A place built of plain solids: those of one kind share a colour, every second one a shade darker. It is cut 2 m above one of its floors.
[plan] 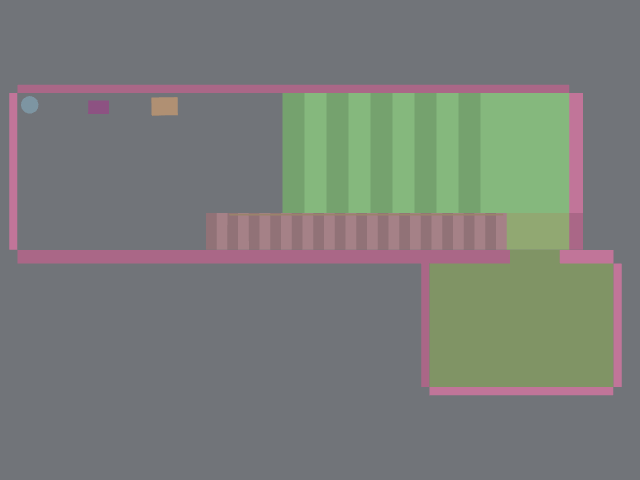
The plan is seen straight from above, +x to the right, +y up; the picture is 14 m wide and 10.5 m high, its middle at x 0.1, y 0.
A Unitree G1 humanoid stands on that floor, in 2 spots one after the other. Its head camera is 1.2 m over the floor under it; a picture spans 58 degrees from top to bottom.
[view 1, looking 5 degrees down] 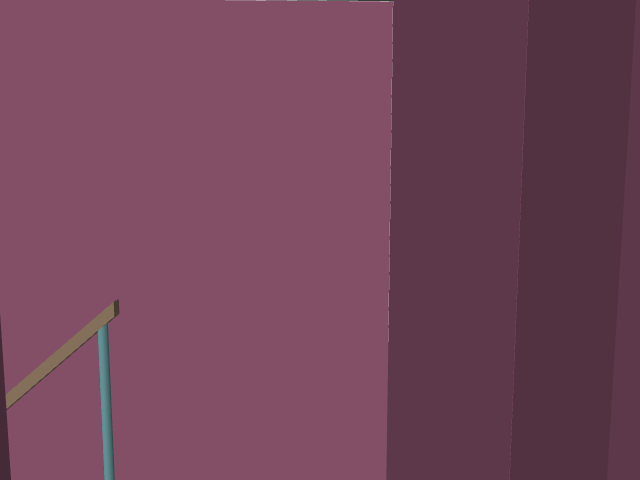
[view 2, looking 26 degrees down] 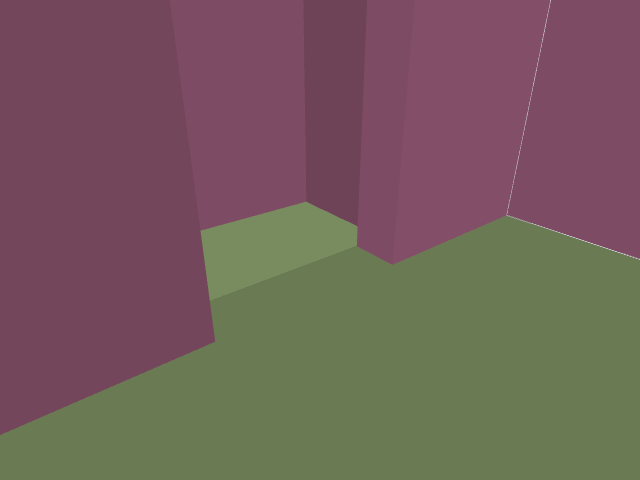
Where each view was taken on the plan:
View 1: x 4.80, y -0.97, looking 89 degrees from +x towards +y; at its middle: wall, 4.20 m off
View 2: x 3.70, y -1.95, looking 52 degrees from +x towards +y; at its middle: floor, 2.74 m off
